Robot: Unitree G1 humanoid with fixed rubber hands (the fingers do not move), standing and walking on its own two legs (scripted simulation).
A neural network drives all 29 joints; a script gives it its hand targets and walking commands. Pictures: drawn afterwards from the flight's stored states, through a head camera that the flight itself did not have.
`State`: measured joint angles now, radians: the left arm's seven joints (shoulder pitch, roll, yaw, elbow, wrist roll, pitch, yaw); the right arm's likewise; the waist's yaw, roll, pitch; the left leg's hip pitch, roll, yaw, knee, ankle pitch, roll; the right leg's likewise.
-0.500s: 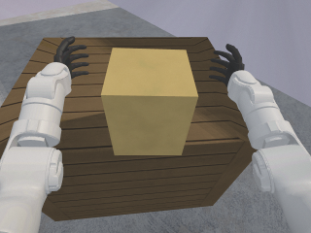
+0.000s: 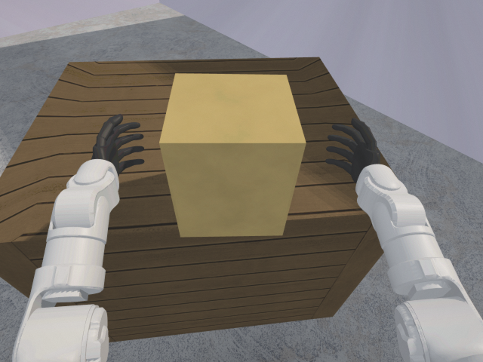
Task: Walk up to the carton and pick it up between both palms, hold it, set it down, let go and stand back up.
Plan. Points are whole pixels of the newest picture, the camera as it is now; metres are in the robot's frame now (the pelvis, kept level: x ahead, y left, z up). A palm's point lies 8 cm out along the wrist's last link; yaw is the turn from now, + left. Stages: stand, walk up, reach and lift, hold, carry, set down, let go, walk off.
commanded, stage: set down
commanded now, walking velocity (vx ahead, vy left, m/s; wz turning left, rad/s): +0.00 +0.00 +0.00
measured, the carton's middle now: (231, 158) +0.46 +0.01 +0.08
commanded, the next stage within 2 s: let go in 1.82 s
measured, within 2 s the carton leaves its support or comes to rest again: neither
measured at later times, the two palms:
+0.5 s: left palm (101, 224) +0.31 +0.22 +0.08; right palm (367, 220) +0.30 -0.21 +0.08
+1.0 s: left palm (99, 278) +0.25 +0.23 +0.02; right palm (361, 265) +0.26 -0.20 +0.02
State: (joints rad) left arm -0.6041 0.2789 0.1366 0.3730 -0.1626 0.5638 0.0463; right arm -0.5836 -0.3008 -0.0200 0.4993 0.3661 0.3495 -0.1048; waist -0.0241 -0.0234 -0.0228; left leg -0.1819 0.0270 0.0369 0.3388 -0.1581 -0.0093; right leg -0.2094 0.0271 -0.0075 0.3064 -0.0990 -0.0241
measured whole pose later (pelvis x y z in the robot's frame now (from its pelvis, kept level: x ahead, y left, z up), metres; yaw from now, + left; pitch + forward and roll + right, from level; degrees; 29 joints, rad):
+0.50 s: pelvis +0.02 +0.01 +0.00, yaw -1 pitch -2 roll +0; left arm -0.10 0.20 0.12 -0.02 -0.16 0.46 0.04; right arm -0.08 -0.25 -0.03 0.07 0.30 0.26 -0.09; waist -0.01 -0.01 0.03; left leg -0.10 0.02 0.04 0.31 -0.18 0.00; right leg -0.13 0.03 0.01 0.28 -0.12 -0.02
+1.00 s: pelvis +0.04 +0.01 +0.00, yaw +0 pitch -2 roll +0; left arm 0.17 0.21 0.03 0.04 -0.14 0.25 0.03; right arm 0.21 -0.19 -0.02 0.08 0.17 0.12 -0.06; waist 0.02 0.00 0.04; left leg -0.07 0.02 0.03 0.30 -0.20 -0.01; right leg -0.10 0.03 0.00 0.27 -0.14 -0.02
